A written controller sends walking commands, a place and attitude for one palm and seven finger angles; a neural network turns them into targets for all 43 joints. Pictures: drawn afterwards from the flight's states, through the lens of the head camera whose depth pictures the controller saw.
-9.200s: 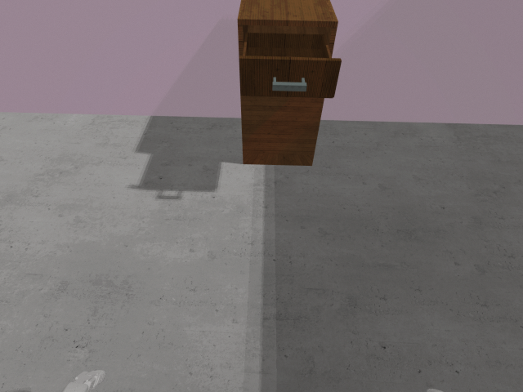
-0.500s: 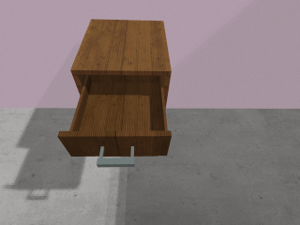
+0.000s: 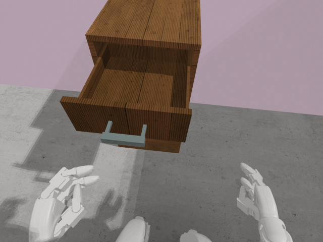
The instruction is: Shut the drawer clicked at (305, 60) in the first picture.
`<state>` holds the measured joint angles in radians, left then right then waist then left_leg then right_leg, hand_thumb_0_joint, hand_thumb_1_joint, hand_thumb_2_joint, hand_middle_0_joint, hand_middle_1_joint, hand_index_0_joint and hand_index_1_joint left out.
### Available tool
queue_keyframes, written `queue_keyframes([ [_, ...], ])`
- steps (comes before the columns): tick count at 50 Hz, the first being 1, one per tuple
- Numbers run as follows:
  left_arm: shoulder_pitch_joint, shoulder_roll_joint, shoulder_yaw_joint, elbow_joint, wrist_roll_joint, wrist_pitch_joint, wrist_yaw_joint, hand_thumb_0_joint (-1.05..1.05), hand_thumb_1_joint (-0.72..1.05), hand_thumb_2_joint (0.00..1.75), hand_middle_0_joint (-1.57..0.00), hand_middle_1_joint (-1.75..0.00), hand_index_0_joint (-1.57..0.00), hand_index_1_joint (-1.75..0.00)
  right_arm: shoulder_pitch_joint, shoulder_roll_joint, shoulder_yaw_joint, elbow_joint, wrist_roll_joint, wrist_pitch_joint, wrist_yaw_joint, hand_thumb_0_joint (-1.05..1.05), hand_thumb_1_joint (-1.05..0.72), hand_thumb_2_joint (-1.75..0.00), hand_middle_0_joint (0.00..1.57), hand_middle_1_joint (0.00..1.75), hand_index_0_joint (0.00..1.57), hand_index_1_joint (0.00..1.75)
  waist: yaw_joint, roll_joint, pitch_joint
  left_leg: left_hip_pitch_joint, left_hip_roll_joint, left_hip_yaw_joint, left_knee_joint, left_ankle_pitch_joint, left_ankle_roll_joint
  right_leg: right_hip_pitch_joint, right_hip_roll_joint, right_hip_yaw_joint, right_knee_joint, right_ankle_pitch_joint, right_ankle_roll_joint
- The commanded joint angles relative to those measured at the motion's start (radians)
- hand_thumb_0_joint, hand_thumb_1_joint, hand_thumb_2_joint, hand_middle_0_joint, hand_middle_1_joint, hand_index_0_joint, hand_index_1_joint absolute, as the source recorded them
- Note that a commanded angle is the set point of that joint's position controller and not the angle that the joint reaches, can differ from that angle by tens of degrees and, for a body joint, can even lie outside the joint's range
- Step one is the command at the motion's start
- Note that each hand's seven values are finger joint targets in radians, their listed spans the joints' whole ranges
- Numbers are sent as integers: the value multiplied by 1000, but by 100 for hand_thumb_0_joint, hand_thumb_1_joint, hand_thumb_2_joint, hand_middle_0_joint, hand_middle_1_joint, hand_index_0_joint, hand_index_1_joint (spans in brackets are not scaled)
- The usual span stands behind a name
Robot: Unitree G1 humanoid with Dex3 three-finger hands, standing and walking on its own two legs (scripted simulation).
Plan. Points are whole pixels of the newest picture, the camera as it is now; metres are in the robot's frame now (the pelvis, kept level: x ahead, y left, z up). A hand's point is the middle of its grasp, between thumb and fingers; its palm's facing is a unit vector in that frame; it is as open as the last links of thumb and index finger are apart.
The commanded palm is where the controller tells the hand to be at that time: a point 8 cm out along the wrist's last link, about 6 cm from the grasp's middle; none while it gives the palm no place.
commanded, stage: raise the hand and make a fist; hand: left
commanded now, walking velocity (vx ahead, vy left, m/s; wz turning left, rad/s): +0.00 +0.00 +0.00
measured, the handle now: (125, 133) +0.39 +0.15 +0.01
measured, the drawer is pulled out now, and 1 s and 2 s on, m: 0.29 0.29 0.29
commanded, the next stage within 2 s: bring the fist close to the handle in 1.34 s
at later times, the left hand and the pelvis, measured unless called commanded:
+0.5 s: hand (110, 194) +0.20 +0.13 +0.08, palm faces -0.03 -1.00 +0.04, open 3.2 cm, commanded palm +0.17 +0.20 +0.09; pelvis +0.02 +0.01 +0.02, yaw -2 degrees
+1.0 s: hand (97, 184) +0.21 +0.15 +0.11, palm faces +0.02 -1.00 +0.01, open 3.3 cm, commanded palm +0.17 +0.19 +0.11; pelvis +0.03 +0.04 +0.03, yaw -2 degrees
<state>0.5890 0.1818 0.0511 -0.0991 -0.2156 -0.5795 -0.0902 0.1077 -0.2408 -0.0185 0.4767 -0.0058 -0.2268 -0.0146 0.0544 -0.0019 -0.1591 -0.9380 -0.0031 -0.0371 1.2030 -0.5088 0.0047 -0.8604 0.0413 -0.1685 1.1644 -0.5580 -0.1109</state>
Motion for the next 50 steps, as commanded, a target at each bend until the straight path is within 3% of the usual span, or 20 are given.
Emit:
queue_keyframes([
  [1,-223,48,-84,-199,1,-64,-107,0,90,90,-78,-93,-78,-93,53,-109,-16,-89,22,-55,-25,0,-90,-90,20,30,20,30,-155,-8,-82,29,6,-8,-74,61,43,70,-59,331,-339,1,109],
  [4,-93,101,-30,-80,4,149,-169,0,90,90,-84,-99,-84,-99,35,-112,-12,-135,52,-11,-37,0,-90,-90,20,30,20,30,-86,-79,-115,-1,-5,4,-111,69,43,226,-95,382,-387,20,141],
  [5,-42,131,26,-38,2,225,-166,0,90,90,-86,-101,-86,-101,14,-109,-13,-144,57,12,-40,0,-90,-90,20,30,20,30,-49,-77,-131,8,-13,6,-123,89,41,283,-108,403,-400,65,154],
  [6,-31,125,38,-104,-13,281,-155,0,90,90,-88,-104,-88,-104,16,-101,-5,-172,59,32,-41,0,-90,-90,20,30,20,30,-29,-62,-176,35,-20,8,-153,121,38,356,-119,395,-400,125,155],
  [8,-28,120,94,-214,-38,340,-92,0,90,90,-92,-108,-92,-108,-2,-76,-4,-192,57,60,-47,0,-90,-90,20,30,20,30,-9,-75,-212,70,-24,12,-182,159,30,429,-130,389,-400,243,171],
  [10,-1,110,166,-272,-53,308,5,0,90,90,-96,-112,-96,-112,7,-51,-9,-161,45,68,-49,0,-90,-90,20,30,20,30,6,-107,-228,92,-12,0,-193,216,21,482,-123,358,-361,459,178],
  [13,74,36,102,-327,-17,174,76,0,90,90,-102,-119,-102,-119,54,-34,-26,-123,29,49,-30,0,-90,-90,20,30,20,30,-9,-66,-216,127,-5,10,-218,302,19,437,-91,280,-278,675,151],
  [16,49,17,14,-306,34,43,59,0,90,90,-108,-125,-108,-125,58,-50,-33,-90,16,22,-12,0,-90,-90,20,30,20,30,-63,-56,-144,97,-3,2,-187,288,26,318,-85,281,-260,611,159],
  [19,117,-44,-96,-269,28,-16,-28,0,90,90,-114,-132,-114,-132,64,-79,-40,-104,23,-6,-2,0,-90,-90,20,30,20,30,-91,-32,-139,112,-4,-5,-170,259,33,253,-88,274,-267,503,161],
  [20,138,-63,-121,-263,27,-12,-47,0,90,90,-116,-134,-116,-134,60,-86,-42,-112,29,-8,-4,0,-90,-90,20,30,20,30,-100,-65,-128,122,-3,-7,-168,252,38,235,-86,273,-281,469,165],
  [21,151,-60,-129,-279,19,-5,-63,0,90,90,-118,-136,-118,-136,75,-94,-46,-125,31,-9,-6,0,-90,-90,20,30,20,30,-93,-69,-164,128,-6,-5,-172,243,39,248,-86,272,-283,440,162],
  [22,155,-35,-123,-298,20,8,-69,0,90,90,-120,-138,-120,-138,77,-99,-51,-139,35,-7,-12,0,-90,-90,20,30,20,30,-91,-69,-176,140,-5,-4,-178,236,40,246,-85,269,-289,407,156],
  [25,134,76,-27,-390,47,36,-11,0,90,90,-126,-145,-126,-145,69,-98,-53,-155,28,16,-24,0,-90,-90,20,30,20,30,-51,16,-227,195,-4,7,-210,265,42,248,-60,224,-268,344,112],
  [27,148,43,-40,-421,59,53,44,0,90,90,-130,-149,-130,-149,69,-75,-47,-182,26,36,-21,0,-90,-90,20,30,20,30,-41,28,-217,234,-2,11,-242,283,42,230,-40,172,-250,326,90],
  [30,112,-12,-74,-432,63,70,104,0,90,90,-136,-156,-136,-156,64,-73,-36,-200,25,55,-15,0,-90,-90,20,30,20,30,-54,12,-169,263,2,-3,-261,284,40,193,-22,137,-253,311,84],
  [33,119,-68,-164,-423,71,97,99,0,90,90,-140,-160,-140,-160,71,-87,-23,-223,26,60,-4,0,-90,-90,20,30,20,30,-75,8,-134,280,9,-17,-273,272,36,163,-19,117,-258,293,86],
  [37,144,-56,-228,-411,105,168,57,0,90,90,-140,-160,-140,-160,81,-100,-12,-250,29,76,1,0,-90,-90,20,30,20,30,-85,-6,-83,273,12,-28,-295,235,39,171,-24,120,-283,268,88],
  [40,107,13,-181,-436,135,209,72,0,90,90,-140,-160,-140,-160,73,-102,-4,-266,28,92,-2,0,-90,-90,20,30,20,30,-73,22,-55,269,12,-40,-320,186,36,164,-23,114,-287,200,79],
  [46,108,-26,-157,-542,109,182,145,0,90,90,-140,-160,-140,-160,80,-77,6,-290,23,96,6,0,-90,-90,20,30,20,30,-47,53,-119,324,12,-37,-332,212,25,183,-9,100,-274,194,71],
  [50,122,-69,-220,-518,104,167,142,0,90,90,-140,-160,-140,-160,87,-89,5,-278,25,81,16,0,-90,-90,20,30,20,30,-73,24,-90,308,18,-49,-329,208,23,164,-10,94,-277,186,74],
])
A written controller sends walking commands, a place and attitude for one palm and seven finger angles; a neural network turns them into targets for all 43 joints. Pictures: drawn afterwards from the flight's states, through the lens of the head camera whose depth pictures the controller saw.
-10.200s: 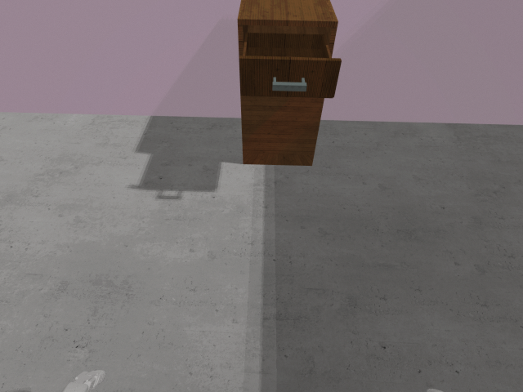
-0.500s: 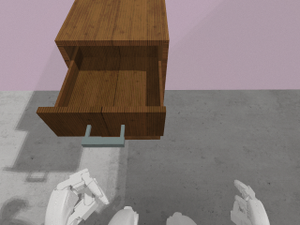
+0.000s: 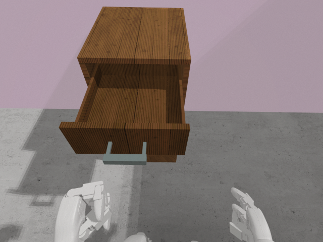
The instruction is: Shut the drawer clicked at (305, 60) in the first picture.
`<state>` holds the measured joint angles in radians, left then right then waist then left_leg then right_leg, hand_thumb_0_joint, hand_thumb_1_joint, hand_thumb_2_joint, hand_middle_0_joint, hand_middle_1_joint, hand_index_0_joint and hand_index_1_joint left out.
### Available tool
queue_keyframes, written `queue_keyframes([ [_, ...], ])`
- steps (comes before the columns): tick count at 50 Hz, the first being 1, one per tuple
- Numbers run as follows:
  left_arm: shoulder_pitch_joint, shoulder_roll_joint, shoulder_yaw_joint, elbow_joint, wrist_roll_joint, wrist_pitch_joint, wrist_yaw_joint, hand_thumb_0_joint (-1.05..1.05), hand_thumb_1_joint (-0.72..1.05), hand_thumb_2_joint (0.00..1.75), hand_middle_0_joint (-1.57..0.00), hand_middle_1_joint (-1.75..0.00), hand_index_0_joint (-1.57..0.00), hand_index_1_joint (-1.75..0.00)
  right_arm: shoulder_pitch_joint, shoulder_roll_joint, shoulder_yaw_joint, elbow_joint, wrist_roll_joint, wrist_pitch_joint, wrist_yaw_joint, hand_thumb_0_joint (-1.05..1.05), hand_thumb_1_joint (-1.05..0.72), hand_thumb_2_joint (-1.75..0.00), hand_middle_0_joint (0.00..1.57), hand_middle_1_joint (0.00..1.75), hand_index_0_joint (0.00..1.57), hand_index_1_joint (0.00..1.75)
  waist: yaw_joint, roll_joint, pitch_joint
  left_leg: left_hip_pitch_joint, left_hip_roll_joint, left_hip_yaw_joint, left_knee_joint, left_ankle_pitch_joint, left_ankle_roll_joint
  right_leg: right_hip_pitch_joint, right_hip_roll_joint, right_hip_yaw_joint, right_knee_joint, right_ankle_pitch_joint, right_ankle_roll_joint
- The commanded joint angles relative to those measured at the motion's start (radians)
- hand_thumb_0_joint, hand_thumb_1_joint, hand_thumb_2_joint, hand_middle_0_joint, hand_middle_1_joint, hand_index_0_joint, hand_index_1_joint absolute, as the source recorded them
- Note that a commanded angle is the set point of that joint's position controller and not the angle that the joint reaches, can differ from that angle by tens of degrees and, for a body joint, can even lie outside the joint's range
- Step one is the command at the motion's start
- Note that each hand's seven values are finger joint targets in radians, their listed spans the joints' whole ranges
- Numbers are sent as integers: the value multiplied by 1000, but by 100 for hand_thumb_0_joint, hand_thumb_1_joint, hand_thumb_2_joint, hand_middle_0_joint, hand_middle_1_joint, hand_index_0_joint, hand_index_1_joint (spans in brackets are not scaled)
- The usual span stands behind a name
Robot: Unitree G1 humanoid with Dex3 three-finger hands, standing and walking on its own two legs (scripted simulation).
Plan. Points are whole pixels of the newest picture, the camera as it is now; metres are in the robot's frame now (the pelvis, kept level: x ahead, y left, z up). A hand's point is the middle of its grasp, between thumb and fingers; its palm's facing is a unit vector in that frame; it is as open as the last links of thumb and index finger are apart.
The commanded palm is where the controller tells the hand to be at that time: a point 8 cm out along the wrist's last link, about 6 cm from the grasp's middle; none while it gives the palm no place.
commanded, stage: raise the hand and make a fist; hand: left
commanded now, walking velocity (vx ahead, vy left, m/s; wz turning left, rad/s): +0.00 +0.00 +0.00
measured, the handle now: (126, 152) +0.36 +0.13 -0.02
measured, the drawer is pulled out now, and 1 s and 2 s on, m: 0.29 0.29 0.29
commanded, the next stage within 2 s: bring the fist close to the handle in 0.34 s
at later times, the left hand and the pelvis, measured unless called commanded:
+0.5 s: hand (122, 210) +0.18 +0.09 +0.09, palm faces +0.02 -1.00 +0.03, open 3.3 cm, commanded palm +0.15 +0.15 +0.08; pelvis +0.01 -0.01 +0.00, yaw +0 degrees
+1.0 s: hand (129, 200) +0.21 +0.09 +0.03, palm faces +0.05 -1.00 -0.01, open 3.3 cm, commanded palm +0.19 +0.14 +0.03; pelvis +0.00 -0.03 -0.02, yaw +0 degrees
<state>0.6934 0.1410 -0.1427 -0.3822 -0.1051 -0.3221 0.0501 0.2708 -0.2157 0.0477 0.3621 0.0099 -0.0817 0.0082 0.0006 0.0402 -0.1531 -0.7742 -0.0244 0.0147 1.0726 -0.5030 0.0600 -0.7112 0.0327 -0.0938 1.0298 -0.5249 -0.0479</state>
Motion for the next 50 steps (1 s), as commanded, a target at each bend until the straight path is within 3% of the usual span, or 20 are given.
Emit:
queue_keyframes([
  [1,40,-36,-44,-210,1,-86,-7,0,90,90,-140,-160,-140,-160,-73,-119,-63,-161,10,-65,-5,0,-90,-90,20,30,20,30,-24,-24,-75,130,39,-100,-197,187,-31,5,-2,22,-147,145,13],
  [4,62,-14,-52,-181,26,-59,-27,0,90,90,-140,-160,-140,-160,-68,-128,-69,-167,11,-64,-4,0,-90,-90,20,30,20,30,-26,-45,-66,106,36,-97,-196,174,-27,17,-9,30,-149,147,14],
  [7,86,28,-8,-200,41,-37,-22,0,90,90,-140,-160,-140,-160,-69,-122,-73,-177,10,-49,-5,0,-90,-90,20,30,20,30,-4,-32,-102,115,31,-86,-200,211,-29,51,-11,34,-141,181,10],
  [10,85,55,52,-241,25,-51,9,0,90,90,-140,-160,-140,-160,-73,-108,-76,-174,8,-42,-8,0,-90,-90,20,30,20,30,15,-30,-132,127,29,-75,-194,248,-30,75,-5,37,-138,218,9],
  [14,58,-5,6,-280,-7,-107,24,0,90,90,-140,-160,-140,-160,-71,-104,-70,-163,7,-60,-6,0,-90,-90,20,30,20,30,-8,-18,-114,127,28,-73,-174,256,-30,49,-1,35,-133,225,12],
  [18,55,-25,-48,-223,7,-123,0,0,90,90,-140,-160,-140,-160,-62,-118,-70,-148,6,-76,-1,0,-90,-90,20,30,20,30,-34,-44,-84,96,28,-81,-159,214,-23,23,-6,46,-142,201,17],
  [20,114,-6,-38,-183,22,-102,-18,0,90,90,-140,-160,-140,-160,-66,-121,-75,-152,8,-69,0,0,-90,-90,20,30,20,30,-23,-55,-84,84,26,-75,-157,215,-20,41,-11,60,-152,213,18],
  [22,98,13,-30,-182,34,-75,-30,0,90,90,-140,-160,-140,-160,-64,-120,-74,-162,9,-58,0,0,-90,-90,20,30,20,30,-21,-52,-102,84,21,-69,-157,213,-18,58,-16,68,-153,228,20],
  [24,48,27,-3,-142,37,-58,-29,0,90,90,-140,-160,-140,-160,-76,-117,-72,-160,7,-48,-5,0,-90,-90,20,30,20,30,-28,-93,-78,52,17,-66,-145,189,-17,50,-18,82,-161,215,26],
  [25,28,56,39,-120,43,-56,-19,0,90,90,-140,-160,-140,-160,-77,-117,-73,-151,7,-40,-10,0,-90,-90,20,30,20,30,-24,-95,-66,42,17,-63,-140,184,-19,43,-15,86,-162,203,23],
  [26,3,22,20,-138,35,-66,-17,0,90,90,-140,-160,-140,-160,-78,-112,-68,-157,3,-42,-9,0,-90,-90,20,30,20,30,-23,-72,-84,50,14,-60,-135,192,-18,39,-16,82,-151,213,21],
  [32,-52,-10,19,-161,-3,-171,8,0,90,90,-140,-160,-140,-160,-73,-101,-72,-122,-6,-70,-1,0,-90,-90,20,30,20,30,-22,-23,-204,64,16,-57,-77,271,-25,37,-16,86,-96,324,23],
  [34,-67,-14,1,-130,1,-186,-4,0,90,90,-140,-160,-140,-160,-75,-106,-72,-110,-6,-75,4,0,-90,-90,20,30,20,30,-35,-23,-199,42,16,-59,-63,266,-25,25,-22,92,-88,339,28],
  [37,-41,-15,-9,-36,27,-166,-23,0,90,90,-140,-160,-140,-160,-77,-111,-75,-105,-7,-63,8,0,-90,-90,20,30,20,30,-40,-70,-166,-10,16,-61,-48,247,-24,22,-33,119,-90,360,39],
  [40,-54,13,30,23,35,-128,-31,0,90,90,-140,-160,-140,-160,-83,-115,-76,-105,-5,-42,3,0,-90,-90,20,30,20,30,-35,-87,-154,-53,12,-56,-37,216,-24,33,-41,144,-103,335,45],
  [42,-73,20,54,10,27,-129,-25,0,90,90,-140,-160,-140,-160,-83,-109,-77,-112,-5,-35,0,0,-90,-90,20,30,20,30,-23,-90,-186,-59,10,-49,-33,222,-26,59,-45,150,-95,354,43],
  [46,-190,23,84,-21,5,-184,14,0,90,90,-140,-160,-140,-160,-92,-100,-74,-91,-12,-44,-7,0,-90,-90,20,30,20,30,-29,-71,-221,-82,13,-47,-1,204,-29,34,-41,156,-75,322,41],
  [50,-256,-14,38,20,7,-246,20,0,90,90,-140,-160,-140,-160,-93,-106,-74,-60,-19,-64,0,0,-90,-90,20,30,20,30,-48,-34,-225,-92,15,-55,28,205,-30,-37,-36,142,-43,292,33],
])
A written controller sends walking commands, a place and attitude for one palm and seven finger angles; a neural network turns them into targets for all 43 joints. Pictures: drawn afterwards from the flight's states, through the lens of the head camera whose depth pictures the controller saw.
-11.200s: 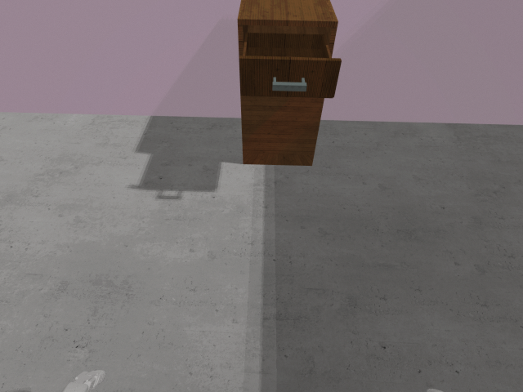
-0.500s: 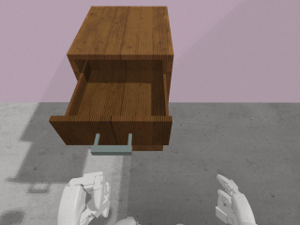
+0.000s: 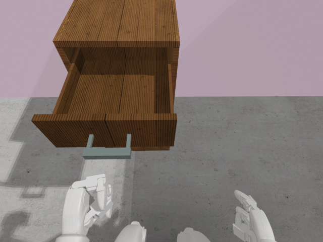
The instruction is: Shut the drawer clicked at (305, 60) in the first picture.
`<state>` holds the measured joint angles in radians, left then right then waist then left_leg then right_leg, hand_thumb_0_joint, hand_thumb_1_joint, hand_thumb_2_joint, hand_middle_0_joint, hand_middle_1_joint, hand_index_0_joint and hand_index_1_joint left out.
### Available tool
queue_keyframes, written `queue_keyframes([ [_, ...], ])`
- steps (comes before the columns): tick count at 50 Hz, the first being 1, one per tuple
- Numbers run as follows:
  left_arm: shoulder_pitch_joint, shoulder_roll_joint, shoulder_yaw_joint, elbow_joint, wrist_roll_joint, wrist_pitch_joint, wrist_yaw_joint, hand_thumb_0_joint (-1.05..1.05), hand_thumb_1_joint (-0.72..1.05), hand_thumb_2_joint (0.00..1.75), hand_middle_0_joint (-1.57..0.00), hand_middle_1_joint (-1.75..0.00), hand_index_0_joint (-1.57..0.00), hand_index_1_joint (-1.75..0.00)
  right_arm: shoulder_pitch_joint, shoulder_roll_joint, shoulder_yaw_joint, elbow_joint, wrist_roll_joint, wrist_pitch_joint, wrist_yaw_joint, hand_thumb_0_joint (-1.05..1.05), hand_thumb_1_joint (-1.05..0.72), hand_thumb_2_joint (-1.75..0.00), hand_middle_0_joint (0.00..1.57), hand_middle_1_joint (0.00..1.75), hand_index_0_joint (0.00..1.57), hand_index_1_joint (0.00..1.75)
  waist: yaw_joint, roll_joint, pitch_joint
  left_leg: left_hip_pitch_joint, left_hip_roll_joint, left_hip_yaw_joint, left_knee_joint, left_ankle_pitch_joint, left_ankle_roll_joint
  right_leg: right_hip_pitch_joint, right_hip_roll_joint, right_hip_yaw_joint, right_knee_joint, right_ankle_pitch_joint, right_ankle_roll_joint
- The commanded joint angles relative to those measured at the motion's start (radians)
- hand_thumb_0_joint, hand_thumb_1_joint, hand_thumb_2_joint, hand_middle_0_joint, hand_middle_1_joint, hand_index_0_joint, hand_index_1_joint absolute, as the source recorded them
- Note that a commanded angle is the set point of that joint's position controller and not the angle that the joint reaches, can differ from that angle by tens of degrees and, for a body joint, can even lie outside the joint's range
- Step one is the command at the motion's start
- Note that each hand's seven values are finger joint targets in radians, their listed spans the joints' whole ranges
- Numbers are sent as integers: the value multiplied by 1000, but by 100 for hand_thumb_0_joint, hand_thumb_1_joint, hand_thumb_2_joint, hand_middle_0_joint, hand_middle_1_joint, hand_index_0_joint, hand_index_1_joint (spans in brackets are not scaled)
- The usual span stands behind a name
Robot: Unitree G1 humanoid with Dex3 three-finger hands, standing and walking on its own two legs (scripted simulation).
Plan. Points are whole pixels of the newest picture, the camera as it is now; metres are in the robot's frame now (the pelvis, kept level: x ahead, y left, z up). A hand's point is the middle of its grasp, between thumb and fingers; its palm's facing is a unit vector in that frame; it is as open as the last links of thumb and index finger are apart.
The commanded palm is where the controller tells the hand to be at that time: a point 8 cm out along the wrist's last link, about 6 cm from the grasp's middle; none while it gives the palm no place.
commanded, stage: bring the fist close to the handle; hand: left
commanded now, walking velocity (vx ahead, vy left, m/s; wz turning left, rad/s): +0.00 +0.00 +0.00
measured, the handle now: (108, 145) +0.35 +0.15 +0.01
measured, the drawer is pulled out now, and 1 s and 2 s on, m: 0.29 0.29 0.19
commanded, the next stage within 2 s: push the drawer shut in 0.84 s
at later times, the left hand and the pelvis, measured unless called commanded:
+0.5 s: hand (124, 187) +0.25 +0.10 +0.01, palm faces -0.02 -1.00 +0.02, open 3.3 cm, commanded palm +0.22 +0.16 +0.01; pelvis -0.01 +0.01 -0.03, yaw +0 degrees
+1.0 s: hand (121, 184) +0.26 +0.11 +0.01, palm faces +0.05 -1.00 +0.01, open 3.3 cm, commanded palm +0.24 +0.15 +0.01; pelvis -0.01 +0.02 -0.02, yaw -1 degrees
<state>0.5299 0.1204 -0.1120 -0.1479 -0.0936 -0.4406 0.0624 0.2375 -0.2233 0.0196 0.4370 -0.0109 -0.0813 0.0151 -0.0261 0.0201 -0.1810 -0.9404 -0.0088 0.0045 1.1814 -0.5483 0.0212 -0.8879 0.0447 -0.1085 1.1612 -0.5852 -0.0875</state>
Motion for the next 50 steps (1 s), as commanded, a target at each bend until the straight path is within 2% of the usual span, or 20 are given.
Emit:
queue_keyframes([
  [1,-84,-1,1,-180,-2,-128,3,0,90,90,-140,-160,-140,-160,-55,-100,-47,-125,2,-66,-3,0,-90,-90,20,30,20,30,-23,-18,-212,72,0,-47,-75,252,9,138,-50,158,-168,365,75],
  [4,-76,-14,-35,-101,13,-94,-23,0,90,90,-140,-160,-140,-160,-54,-112,-48,-134,6,-57,2,0,-90,-90,20,30,20,30,-28,-47,-205,41,-1,-48,-69,227,10,131,-57,171,-172,349,84],
  [7,-123,14,-19,-88,27,-55,-27,0,90,90,-140,-160,-140,-160,-50,-117,-50,-143,9,-39,-1,0,-90,-90,20,30,20,30,-17,-46,-226,37,-2,-43,-70,230,13,139,-58,170,-165,334,79],
  [10,-152,39,36,-100,21,-48,10,0,90,90,-140,-160,-140,-160,-50,-111,-51,-144,4,-28,-7,0,-90,-90,20,30,20,30,-1,-52,-265,41,-2,-41,-67,264,13,155,-49,156,-144,370,72],
  [12,-195,22,44,-115,12,-71,41,0,90,90,-140,-160,-140,-160,-54,-100,-49,-136,2,-29,-5,0,-90,-90,20,30,20,30,2,-50,-278,36,-4,-38,-58,267,9,155,-49,153,-131,388,71],
  [15,-238,0,28,-89,17,-111,72,0,90,90,-140,-160,-140,-160,-57,-97,-47,-114,-5,-34,1,0,-90,-90,20,30,20,30,-12,-41,-267,31,-3,-45,-42,273,7,103,-41,136,-108,376,65],
  [16,-263,-23,-5,-68,26,-123,72,0,90,90,-140,-160,-140,-160,-59,-98,-46,-102,-8,-35,5,0,-90,-90,20,30,20,30,-21,-31,-263,32,-2,-49,-35,276,6,79,-41,130,-96,376,63],
  [20,-271,-57,-78,23,54,-127,37,0,90,90,-140,-160,-140,-160,-59,-111,-50,-94,-8,-31,16,0,-90,-90,20,30,20,30,-39,-27,-250,23,0,-58,-21,254,10,12,-40,123,-83,326,59],
  [23,-322,-45,-83,18,65,-109,23,0,90,90,-140,-160,-140,-160,-58,-117,-54,-106,-6,-15,17,0,-90,-90,20,30,20,30,-23,-4,-292,42,0,-60,-26,237,10,-5,-41,111,-73,284,53],
  [26,-318,19,0,-33,56,-89,56,0,90,90,-140,-160,-140,-160,-55,-115,-54,-121,-4,2,10,0,-90,-90,20,30,20,30,11,-12,-363,68,-3,-53,-40,281,10,65,-37,116,-70,330,51],
  [29,-341,-16,-10,-75,51,-89,107,0,90,90,-140,-160,-140,-160,-56,-102,-48,-124,-4,9,12,0,-90,-90,20,30,20,30,12,-1,-366,107,-1,-60,-56,314,4,58,-33,97,-65,345,49],
  [31,-321,-46,-38,-67,55,-92,129,0,90,90,-140,-160,-140,-160,-56,-97,-44,-119,-6,11,17,0,-90,-90,20,30,20,30,2,0,-353,116,2,-65,-57,328,3,41,-31,89,-66,348,48],
  [35,-332,-90,-117,18,81,-86,113,0,90,90,-140,-160,-140,-160,-55,-107,-43,-108,-6,15,19,0,-90,-90,20,30,20,30,-44,-66,-265,68,6,-72,-52,253,9,-1,-32,91,-90,288,54],
  [37,-326,-98,-145,49,97,-75,90,0,90,90,-140,-160,-140,-160,-55,-111,-44,-113,-3,21,20,0,-90,-90,20,30,20,30,-43,-61,-248,65,6,-77,-59,227,9,-18,-34,87,-92,262,52],
  [40,-325,-33,-85,49,98,-65,80,0,90,90,-140,-160,-140,-160,-52,-114,-45,-119,-3,28,13,0,-90,-90,20,30,20,30,-24,-58,-253,52,2,-68,-61,223,10,11,-33,98,-97,261,49],
  [44,-356,-10,-20,-18,85,-86,124,0,90,90,-140,-160,-140,-160,-60,-98,-42,-124,-7,32,12,0,-90,-90,20,30,20,30,12,-3,-321,95,-3,-61,-66,278,2,41,-33,95,-76,305,43],
  [45,-378,-5,-15,-36,79,-94,138,0,90,90,-140,-160,-140,-160,-58,-96,-40,-120,-10,31,12,0,-90,-90,20,30,20,30,7,6,-334,95,-3,-60,-59,292,3,45,-30,99,-74,319,45],
  [46,-354,-10,-5,-37,75,-104,149,0,90,90,-140,-160,-140,-160,-59,-91,-40,-116,-10,30,15,0,-90,-90,20,30,20,30,16,12,-339,106,-3,-59,-61,313,0,53,-30,97,-70,338,43],
  [48,-370,-49,-52,-45,72,-121,154,0,90,90,-140,-160,-140,-160,-66,-90,-38,-110,-11,26,22,0,-90,-90,20,30,20,30,-6,22,-323,112,-1,-63,-57,314,-1,31,-31,93,-73,338,44],
  [50,-413,-52,-74,-7,80,-128,142,0,90,90,-140,-160,-140,-160,-62,-99,-39,-93,-12,24,22,0,-90,-90,20,30,20,30,-36,-8,-294,91,3,-68,-45,296,4,11,-30,99,-80,328,48],
])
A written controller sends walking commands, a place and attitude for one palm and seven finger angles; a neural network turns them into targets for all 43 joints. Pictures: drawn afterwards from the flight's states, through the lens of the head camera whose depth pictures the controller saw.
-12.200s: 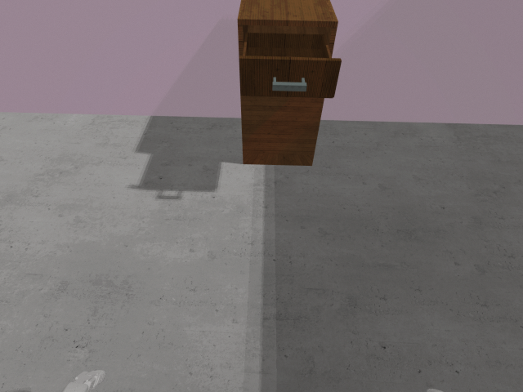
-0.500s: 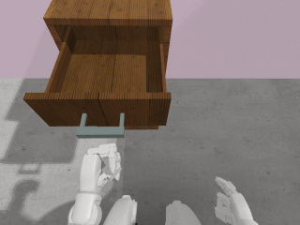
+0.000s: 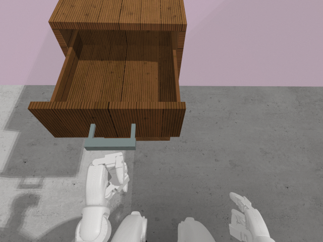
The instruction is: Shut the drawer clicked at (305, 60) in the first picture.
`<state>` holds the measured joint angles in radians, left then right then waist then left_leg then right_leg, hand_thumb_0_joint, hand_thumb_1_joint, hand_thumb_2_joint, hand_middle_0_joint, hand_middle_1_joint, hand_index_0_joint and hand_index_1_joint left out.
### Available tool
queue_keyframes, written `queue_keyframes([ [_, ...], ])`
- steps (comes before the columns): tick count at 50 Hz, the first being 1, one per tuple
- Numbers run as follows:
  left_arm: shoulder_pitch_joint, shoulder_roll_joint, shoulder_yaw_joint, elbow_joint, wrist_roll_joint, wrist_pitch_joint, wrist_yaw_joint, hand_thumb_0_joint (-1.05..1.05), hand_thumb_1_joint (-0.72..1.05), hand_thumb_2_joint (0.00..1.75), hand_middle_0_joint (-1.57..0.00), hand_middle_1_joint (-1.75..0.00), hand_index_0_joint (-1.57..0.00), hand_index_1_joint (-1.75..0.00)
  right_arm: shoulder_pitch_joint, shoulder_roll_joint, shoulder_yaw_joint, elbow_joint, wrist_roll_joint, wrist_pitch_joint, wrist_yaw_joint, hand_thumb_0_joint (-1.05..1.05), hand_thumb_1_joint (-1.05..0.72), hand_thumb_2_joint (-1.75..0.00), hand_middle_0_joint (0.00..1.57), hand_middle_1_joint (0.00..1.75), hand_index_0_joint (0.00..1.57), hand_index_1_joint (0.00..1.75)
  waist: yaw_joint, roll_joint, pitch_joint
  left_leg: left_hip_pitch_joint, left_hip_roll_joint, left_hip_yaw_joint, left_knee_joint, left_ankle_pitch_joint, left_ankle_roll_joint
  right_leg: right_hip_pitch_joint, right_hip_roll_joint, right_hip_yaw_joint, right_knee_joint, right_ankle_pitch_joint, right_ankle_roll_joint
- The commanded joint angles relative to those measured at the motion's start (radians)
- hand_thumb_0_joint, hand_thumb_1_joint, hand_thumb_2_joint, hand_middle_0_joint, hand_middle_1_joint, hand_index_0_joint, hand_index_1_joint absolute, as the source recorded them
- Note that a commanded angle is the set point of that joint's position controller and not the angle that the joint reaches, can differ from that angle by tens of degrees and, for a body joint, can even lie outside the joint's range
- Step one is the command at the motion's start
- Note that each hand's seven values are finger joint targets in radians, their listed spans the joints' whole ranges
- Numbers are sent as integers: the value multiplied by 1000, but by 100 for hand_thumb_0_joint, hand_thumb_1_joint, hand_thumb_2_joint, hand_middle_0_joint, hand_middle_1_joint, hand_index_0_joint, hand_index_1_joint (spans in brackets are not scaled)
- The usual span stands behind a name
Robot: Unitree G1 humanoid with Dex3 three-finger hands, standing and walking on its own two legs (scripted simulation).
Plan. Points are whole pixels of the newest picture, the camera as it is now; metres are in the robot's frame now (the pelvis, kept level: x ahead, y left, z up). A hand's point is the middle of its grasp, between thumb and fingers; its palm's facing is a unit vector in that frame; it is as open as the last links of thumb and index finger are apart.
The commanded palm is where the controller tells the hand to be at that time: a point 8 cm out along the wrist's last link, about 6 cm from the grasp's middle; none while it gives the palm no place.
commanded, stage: push the drawer shut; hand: left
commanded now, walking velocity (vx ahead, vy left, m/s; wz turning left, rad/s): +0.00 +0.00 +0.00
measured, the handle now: (112, 136) +0.36 +0.14 +0.03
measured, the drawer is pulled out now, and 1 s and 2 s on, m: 0.29 0.19 0.06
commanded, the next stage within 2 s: none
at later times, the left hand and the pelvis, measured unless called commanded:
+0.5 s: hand (132, 157) +0.31 +0.08 +0.02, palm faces +0.01 -1.00 -0.02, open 3.3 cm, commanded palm +0.30 +0.14 +0.03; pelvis -0.01 +0.00 +0.00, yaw +0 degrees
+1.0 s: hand (134, 131) +0.38 +0.09 +0.02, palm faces +0.02 -1.00 -0.04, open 3.3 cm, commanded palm +0.37 +0.14 +0.03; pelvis -0.02 +0.00 +0.00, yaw -1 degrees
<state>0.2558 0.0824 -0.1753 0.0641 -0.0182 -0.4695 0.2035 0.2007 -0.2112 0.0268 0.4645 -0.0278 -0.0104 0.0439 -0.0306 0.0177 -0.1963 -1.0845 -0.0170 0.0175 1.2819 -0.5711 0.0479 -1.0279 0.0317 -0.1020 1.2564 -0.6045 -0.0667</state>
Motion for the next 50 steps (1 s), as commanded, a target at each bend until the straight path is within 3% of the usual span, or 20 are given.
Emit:
queue_keyframes([
  [1,-144,-30,-35,-192,14,-99,-11,0,90,90,-140,-160,-140,-160,-22,-115,-48,-115,5,-47,-7,0,-90,-90,20,30,20,30,-41,-19,-265,232,13,-84,-143,308,-22,137,-18,89,-175,340,30],
  [5,-209,-17,-43,-96,13,-59,-66,0,90,90,-140,-160,-140,-160,-11,-131,-51,-107,12,-36,-15,0,-90,-90,20,30,20,30,-59,-50,-233,192,12,-84,-141,240,-13,128,-21,98,-200,283,33],
  [10,-330,70,89,-105,-17,-28,-48,0,90,90,-140,-160,-140,-160,-7,-135,-50,-106,14,-20,-28,0,-90,-90,20,30,20,30,-15,-18,-318,216,5,-73,-153,285,-15,190,-20,100,-188,321,30],
  [13,-356,46,103,-137,-35,-47,-11,0,90,90,-140,-160,-140,-160,-10,-122,-49,-101,9,-19,-21,0,-90,-90,20,30,20,30,2,37,-370,274,6,-70,-159,358,-24,204,-21,94,-175,386,27],
  [15,-391,29,82,-92,-33,-51,4,0,90,90,-140,-160,-140,-160,-8,-124,-48,-84,9,-19,-18,0,-90,-90,20,30,20,30,-30,-4,-336,258,12,-76,-150,350,-20,181,-19,92,-182,380,32],
  [17,-439,27,81,-68,-33,-65,9,0,90,90,-140,-160,-140,-160,-9,-128,-49,-66,7,-19,-17,0,-90,-90,20,30,20,30,-42,-24,-323,235,12,-76,-142,322,-18,175,-20,97,-185,365,37],
  [20,-485,62,105,-34,-28,-82,3,0,90,90,-140,-160,-140,-160,-9,-136,-51,-56,5,-21,-18,0,-90,-90,20,30,20,30,-43,-27,-329,209,9,-71,-139,296,-15,190,-22,109,-191,346,36],
  [29,-623,75,134,72,-39,-77,-16,0,90,90,-140,-160,-140,-160,0,-150,-56,-33,9,-5,-17,0,-90,-90,20,30,20,30,-41,15,-353,241,11,-69,-158,270,-17,174,-21,109,-205,301,34],
  [32,-720,78,141,124,-45,-67,-17,0,90,90,-140,-160,-140,-160,7,-153,-55,-22,11,3,-23,0,-90,-90,20,30,20,30,-65,-18,-328,211,10,-68,-154,240,-12,170,-21,114,-216,278,40],
  [35,-770,123,190,173,-48,-73,-14,0,90,90,-140,-160,-140,-160,16,-157,-55,-14,11,5,-28,0,-90,-90,20,30,20,30,-62,-35,-328,183,9,-64,-152,224,-10,188,-19,127,-224,256,41],
  [36,-796,102,174,181,-45,-78,-15,0,90,90,-140,-160,-140,-160,11,-154,-55,-13,11,6,-27,0,-90,-90,20,30,20,30,-65,-9,-332,196,9,-61,-154,217,-12,173,-20,126,-224,250,41],
  [38,-828,96,180,201,-47,-85,-12,0,90,90,-140,-160,-140,-160,23,-156,-59,-4,9,5,-26,0,-90,-90,20,30,20,30,-65,-1,-359,215,9,-62,-153,229,-13,167,-19,121,-218,262,42],
  [40,-872,110,194,231,-52,-85,-13,0,90,90,-140,-160,-140,-160,30,-161,-58,3,8,7,-26,0,-90,-90,20,30,20,30,-77,1,-360,213,10,-65,-152,237,-11,163,-16,120,-216,272,43],
  [41,-872,126,216,253,-49,-87,-13,0,90,90,-140,-160,-140,-160,34,-162,-60,7,9,9,-27,0,-90,-90,20,30,20,30,-70,-7,-359,212,10,-64,-156,236,-14,164,-16,118,-215,271,42],
  [43,-924,113,205,284,-48,-90,-13,0,90,90,-140,-160,-140,-160,38,-163,-60,13,8,13,-25,0,-90,-90,20,30,20,30,-83,0,-351,216,10,-66,-158,230,-14,149,-16,116,-217,265,43],
  [45,-955,128,224,310,-47,-92,-11,0,90,90,-140,-160,-140,-160,51,-168,-62,17,6,14,-24,0,-90,-90,20,30,20,30,-82,25,-369,228,10,-68,-157,239,-14,136,-12,111,-211,267,41],
  [50,-999,159,268,361,-45,-102,-9,0,90,90,-140,-160,-140,-160,81,-171,-66,29,2,20,-20,0,-90,-90,20,30,20,30,-79,13,-422,237,12,-67,-159,298,-17,174,-9,110,-195,339,42],
])
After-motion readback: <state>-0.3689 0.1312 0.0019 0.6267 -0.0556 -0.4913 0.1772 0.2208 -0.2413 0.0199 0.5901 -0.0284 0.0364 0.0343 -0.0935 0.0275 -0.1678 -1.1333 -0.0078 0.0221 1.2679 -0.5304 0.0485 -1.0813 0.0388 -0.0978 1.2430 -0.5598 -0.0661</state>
